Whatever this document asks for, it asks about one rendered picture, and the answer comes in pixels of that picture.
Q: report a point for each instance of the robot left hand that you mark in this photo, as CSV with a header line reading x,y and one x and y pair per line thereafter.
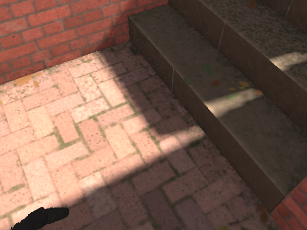
x,y
40,217

